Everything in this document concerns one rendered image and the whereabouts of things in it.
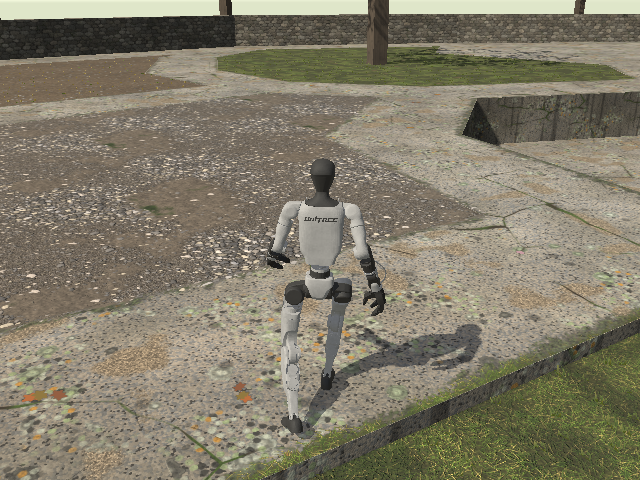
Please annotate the robot right thigh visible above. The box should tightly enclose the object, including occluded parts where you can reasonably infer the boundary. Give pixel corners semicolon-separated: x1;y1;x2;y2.
327;278;352;332

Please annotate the right robot shin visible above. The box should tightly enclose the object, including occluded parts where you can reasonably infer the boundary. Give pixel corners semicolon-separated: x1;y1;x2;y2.
323;316;344;378

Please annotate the robot right upper arm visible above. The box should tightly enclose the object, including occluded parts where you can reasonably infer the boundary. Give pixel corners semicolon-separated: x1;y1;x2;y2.
343;202;370;260

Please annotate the robot left upper arm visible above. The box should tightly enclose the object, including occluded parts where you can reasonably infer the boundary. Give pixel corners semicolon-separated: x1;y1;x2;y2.
271;201;301;254

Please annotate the robot left forearm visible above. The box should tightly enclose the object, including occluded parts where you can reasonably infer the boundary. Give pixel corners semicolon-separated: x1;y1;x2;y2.
267;238;280;261

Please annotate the robot right forearm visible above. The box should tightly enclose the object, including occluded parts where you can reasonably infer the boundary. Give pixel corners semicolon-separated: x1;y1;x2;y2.
360;244;382;292

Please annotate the left robot hand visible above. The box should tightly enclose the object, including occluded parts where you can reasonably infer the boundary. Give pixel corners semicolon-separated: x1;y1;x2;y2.
267;253;290;269

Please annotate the right robot hand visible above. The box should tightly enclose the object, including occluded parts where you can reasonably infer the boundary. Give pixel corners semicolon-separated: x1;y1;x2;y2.
363;288;386;316

